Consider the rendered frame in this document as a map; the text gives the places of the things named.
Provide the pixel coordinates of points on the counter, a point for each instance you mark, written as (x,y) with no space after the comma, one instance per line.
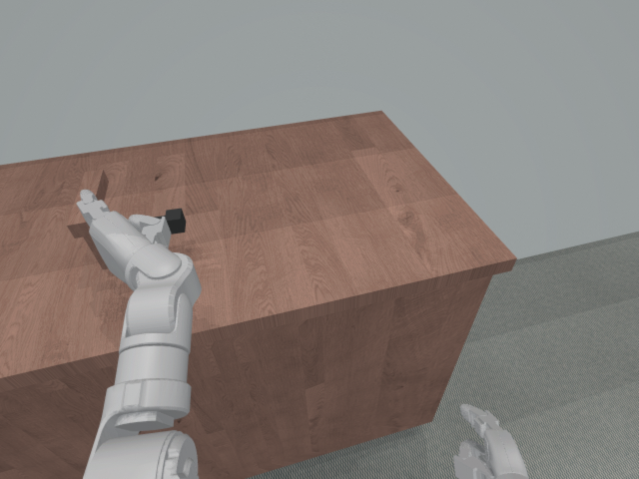
(340,274)

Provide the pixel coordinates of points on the left robot forearm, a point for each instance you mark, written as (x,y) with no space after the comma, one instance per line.
(151,388)

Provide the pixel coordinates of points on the tap lever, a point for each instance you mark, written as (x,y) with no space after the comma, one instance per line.
(176,221)

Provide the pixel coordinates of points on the robot right hand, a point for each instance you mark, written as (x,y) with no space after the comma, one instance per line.
(499,455)

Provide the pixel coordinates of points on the robot left hand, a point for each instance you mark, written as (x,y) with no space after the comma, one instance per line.
(116,238)

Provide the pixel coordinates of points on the left robot upper arm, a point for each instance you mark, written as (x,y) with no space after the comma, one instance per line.
(161,455)

